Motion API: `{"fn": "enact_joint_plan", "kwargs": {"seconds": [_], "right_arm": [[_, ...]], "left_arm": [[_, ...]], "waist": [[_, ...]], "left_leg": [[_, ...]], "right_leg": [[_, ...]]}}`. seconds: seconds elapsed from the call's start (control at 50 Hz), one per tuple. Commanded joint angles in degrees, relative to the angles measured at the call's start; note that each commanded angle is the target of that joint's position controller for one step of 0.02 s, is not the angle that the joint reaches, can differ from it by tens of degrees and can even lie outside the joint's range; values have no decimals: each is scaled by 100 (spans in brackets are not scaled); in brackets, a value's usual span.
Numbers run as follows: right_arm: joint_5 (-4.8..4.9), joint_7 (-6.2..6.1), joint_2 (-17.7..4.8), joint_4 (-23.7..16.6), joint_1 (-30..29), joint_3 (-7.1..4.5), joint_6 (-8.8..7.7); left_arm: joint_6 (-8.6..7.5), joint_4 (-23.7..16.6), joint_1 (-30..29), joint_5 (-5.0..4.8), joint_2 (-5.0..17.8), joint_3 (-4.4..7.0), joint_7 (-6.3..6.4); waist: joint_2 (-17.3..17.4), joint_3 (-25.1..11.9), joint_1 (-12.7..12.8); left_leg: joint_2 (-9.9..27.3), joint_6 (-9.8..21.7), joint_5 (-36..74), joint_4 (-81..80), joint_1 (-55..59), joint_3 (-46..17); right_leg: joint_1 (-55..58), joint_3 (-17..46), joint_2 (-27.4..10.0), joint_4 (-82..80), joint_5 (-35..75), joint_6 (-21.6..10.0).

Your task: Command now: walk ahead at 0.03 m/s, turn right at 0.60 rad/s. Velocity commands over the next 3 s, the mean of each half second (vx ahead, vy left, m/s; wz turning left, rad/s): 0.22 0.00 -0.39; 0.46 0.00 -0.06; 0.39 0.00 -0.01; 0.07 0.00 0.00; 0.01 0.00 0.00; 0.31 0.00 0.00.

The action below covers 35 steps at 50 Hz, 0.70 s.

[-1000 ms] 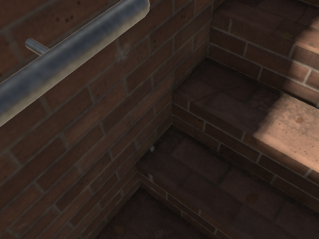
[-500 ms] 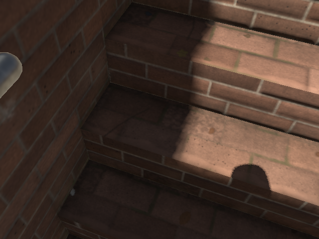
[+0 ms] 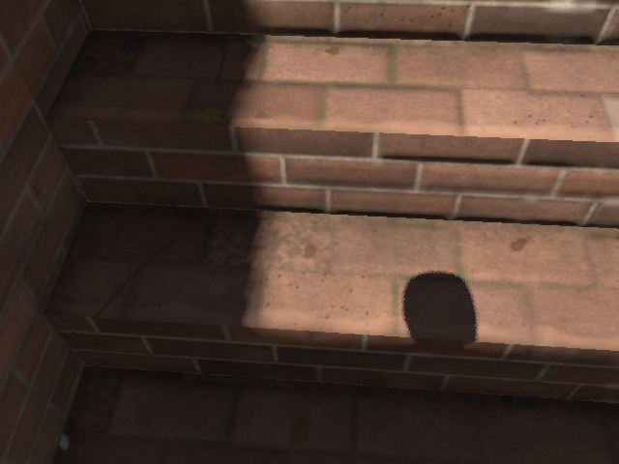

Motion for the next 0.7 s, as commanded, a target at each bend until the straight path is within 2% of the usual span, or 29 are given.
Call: {"fn": "enact_joint_plan", "kwargs": {"seconds": [0.02, 0.04, 0.06, 0.08, 0.1, 0.12, 0.14, 0.16, 0.18, 0.2, 0.22, 0.26, 0.3, 0.34, 0.38, 0.4, 0.42, 0.44, 0.46, 0.48, 0.5, 0.52, 0.54, 0.56, 0.6, 0.62, 0.64, 0.68, 0.7], "right_arm": [[30, 42, -430, -382, -66, -147, -224], [39, 59, -454, -374, -83, -155, -269], [140, 30, -478, -420, -130, -187, -338], [167, 24, -549, -359, 80, -217, -375], [134, 63, -576, -220, 255, -248, -350], [-54, -120, -606, -172, 409, -235, -170], [-160, -194, -949, -152, 560, -332, -138], [-281, -235, -1606, -259, 687, -442, -110], [-206, -172, -1104, -451, 246, -355, -90], [-167, -112, -637, -589, -217, -218, -106], [-141, -65, -485, -641, -486, -147, -146], [-218, -67, -671, -544, -69, -205, -220], [-181, -1, -758, -392, 465, -231, -277], [-127, 18, -695, -327, 610, -196, -339], [-92, 17, -547, -341, 474, -121, -353], [-85, 43, -506, -302, 497, -96, -319], [-55, 62, -574, -231, 760, -116, -294], [38, 76, -594, -175, 846, -106, -302], [63, 57, -473, -181, 935, -73, -384], [137, 86, -314, -184, 760, -35, -477], [184, 168, -139, -415, 698, 17, -559], [139, 177, -46, -430, 650, 84, -462], [60, 134, -79, -401, 451, 103, -404], [-68, 135, -137, -345, 305, 116, -374], [-136, 145, -41, -188, 527, 171, -374], [-153, 129, -7, -101, 587, 203, -402], [-217, 93, -100, 6, 726, 189, -409], [-194, 65, -70, 61, 648, 221, -455], [-145, 35, -123, 143, 711, 233, -486]], "left_arm": [[24, -564, -61, 40, 916, 304, 6], [52, -586, -47, 13, 902, 318, -15], [70, -629, -33, -20, 895, 349, -18], [55, -688, -179, -86, 901, 350, -21], [61, -767, -371, -155, 818, 307, -13], [63, -589, -221, 211, 762, 344, -197], [28, -621, -137, 225, 397, 241, -242], [92, -955, -303, 299, 298, 253, -171], [145, -785, 77, 471, 738, 341, -159], [158, -652, -40, 488, 799, 343, -205], [145, -597, -121, 421, 845, 300, -264], [132, -438, -137, 406, 642, 166, -401], [125, -534, -523, 351, 494, 40, -488], [119, -518, -802, 301, 439, -24, -536], [38, -436, -909, 262, 208, -161, -446], [-22, -395, -997, 254, 139, -200, -414], [-72, -308, -994, 264, 128, -217, -373], [-140, -157, -789, 272, 51, -240, -344], [-221, -75, -760, 322, 95, -217, -267], [-390, 15, -498, 473, 214, -205, -200], [-487, 55, -442, 503, 701, -117, -182], [-538, 223, -411, 308, 664, -99, -208], [-600, 215, -620, 209, 441, -160, -214], [-575, 245, -847, 166, 418, -169, -185], [-575, 249, -1071, 130, 209, -252, -109], [-606, 283, -1175, 137, 150, -280, -98], [-649, 428, -913, 192, 121, -285, -118], [-692, 519, -763, 159, 77, -283, -178], [-710, 562, -724, 200, 165, -277, -186]], "waist": [[-668, -900, -19], [-712, -873, 17], [-916, -771, 20], [-1052, -794, -71], [-1008, -906, -161], [-799, -911, -180], [-104, -805, -155], [1667, -909, -383], [1339, -811, 39], [771, -386, 139], [551, -50, 281], [404, -172, 71], [651, -220, -220], [1028, -266, -324], [1366, -422, -278], [1722, -462, -335], [1728, -553, -422], [1461, -633, -257], [1074, -705, -140], [807, -926, 1], [-200, -1208, -110], [-903, -1331, -109], [-703, -1101, -127], [-666, -920, -139], [-766, -798, -287], [-718, -694, -337], [-606, -685, -339], [-393, -755, -216], [-289, -661, -195]], "left_leg": [[63, -54, -178, -782, -107, -9], [-12, -40, -102, -1115, 112, 100], [-74, -10, -57, -1586, 318, 104], [-29, 34, 308, -2115, 552, 64], [74, 53, 1307, -2823, 1061, 120], [26, 316, 1478, -3247, 1653, 420], [923, 645, 1744, -3558, 2162, -598], [2768, 1734, 2056, -4203, 1796, -2609], [2977, 2221, 1342, -4090, 1074, -2622], [2488, 2190, 173, -4096, 605, -2052], [2050, 1886, 293, -4046, 523, -1458], [1516, 1614, 825, -3822, 1058, -897], [1383, 1521, 834, -3815, 1671, -700], [1413, 1461, 986, -3879, 1859, -551], [1440, 1465, 1599, -3821, 1649, -208], [1392, 1496, 2176, -3723, 1613, -144], [1454, 1552, 2720, -3548, 1648, -211], [1456, 1477, 3148, -3347, 1510, -202], [1402, 1260, 3800, -3169, 1236, -162], [1304, 1089, 4065, -2679, 1073, -32], [856, 840, 2808, -2215, 418, 353], [668, 760, 1163, -2364, 542, 526], [599, 704, 996, -2419, 608, 544], [540, 682, 1181, -2471, 606, 632], [544, 666, 1583, -2716, 1242, 682], [607, 652, 1858, -2884, 1431, 631], [562, 664, 1912, -2740, 1501, 727], [641, 628, 2216, -2791, 1484, 704], [691, 618, 2265, -2769, 1396, 689]], "right_leg": [[1236, 1890, -1485, -375, 1890, -716], [1144, 1875, -1394, -410, 1965, -685], [1034, 1942, -1313, -480, 1976, -696], [1035, 2018, -1306, -466, 1902, -636], [955, 1907, -1223, -321, 1894, -490], [446, 1303, -711, 127, 1074, -122], [-415, 566, 29, 1069, -983, 108], [-1357, -671, 839, 3721, -2660, 385], [-1373, -692, 24, 5271, -2376, 446], [-1496, -548, -140, 5706, -1805, 435], [-1589, -527, -224, 5573, -1313, 428], [-1705, -806, -34, 5502, -937, 510], [-1901, -797, -22, 4470, -814, 498], [-1529, -793, -100, 3009, -900, 478], [-423, -1261, -366, 1197, -1329, 369], [-11, -1605, -407, 469, -1583, 317], [378, -1803, -400, -145, -1448, 252], [961, -1902, -422, -966, -421, 157], [1528, -1611, -595, -1338, 263, 129], [2027, -992, -1131, -1424, 765, 69], [2523, -98, -1921, -908, 2411, -98], [2230, 171, -2203, -988, 2418, -444], [2029, 146, -2128, -1131, 1861, -527], [1908, 1, -1948, -1207, 1463, -499], [1316, -403, -1674, -1262, 1466, -392], [1147, -539, -1547, -1198, 1656, -343], [1185, -681, -1421, -950, 1800, -319], [1371, -727, -1351, -702, 2574, -327], [1461, -672, -1332, -689, 2868, -318]]}}
Next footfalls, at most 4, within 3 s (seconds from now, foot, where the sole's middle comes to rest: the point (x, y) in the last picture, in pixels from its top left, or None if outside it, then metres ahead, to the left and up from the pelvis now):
0.12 left None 0.06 0.12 -0.78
0.48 right None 0.02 -0.10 -0.78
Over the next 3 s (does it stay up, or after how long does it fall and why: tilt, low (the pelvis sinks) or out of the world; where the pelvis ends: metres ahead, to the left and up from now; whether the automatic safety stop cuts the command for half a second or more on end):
stays up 0.04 -0.02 0.01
